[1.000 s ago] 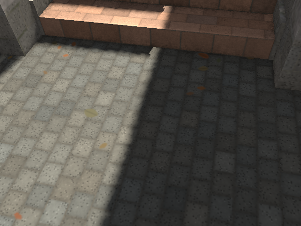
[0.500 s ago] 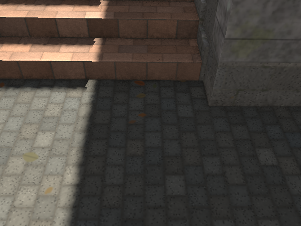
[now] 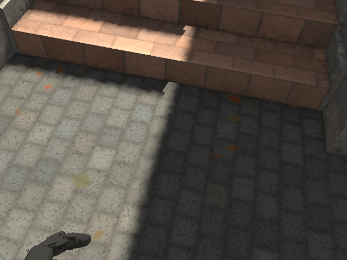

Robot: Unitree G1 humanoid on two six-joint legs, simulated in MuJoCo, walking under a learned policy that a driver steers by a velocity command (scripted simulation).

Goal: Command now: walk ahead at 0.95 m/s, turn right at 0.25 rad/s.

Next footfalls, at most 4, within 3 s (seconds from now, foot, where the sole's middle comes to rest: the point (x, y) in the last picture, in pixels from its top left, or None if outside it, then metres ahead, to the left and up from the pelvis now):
0.08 right None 0.28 -0.06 -0.75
0.46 left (154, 208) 0.64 0.01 -0.75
0.82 right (193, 245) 0.48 -0.12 -0.75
1.22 left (130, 241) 0.51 0.11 -0.75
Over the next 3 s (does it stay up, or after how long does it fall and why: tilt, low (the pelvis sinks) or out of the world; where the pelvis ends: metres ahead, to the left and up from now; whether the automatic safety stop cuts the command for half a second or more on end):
stays up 0.69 -0.10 0.00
